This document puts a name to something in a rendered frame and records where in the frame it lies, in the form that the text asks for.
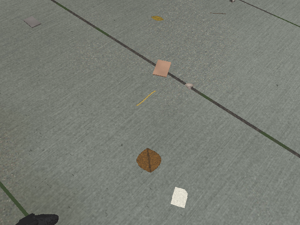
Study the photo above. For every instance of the left robot hand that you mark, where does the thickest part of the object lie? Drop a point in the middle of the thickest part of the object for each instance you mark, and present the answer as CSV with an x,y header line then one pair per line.
x,y
42,219

